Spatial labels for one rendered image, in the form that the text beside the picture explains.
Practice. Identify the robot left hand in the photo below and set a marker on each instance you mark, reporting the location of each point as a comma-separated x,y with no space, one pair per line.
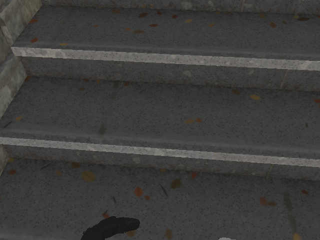
109,227

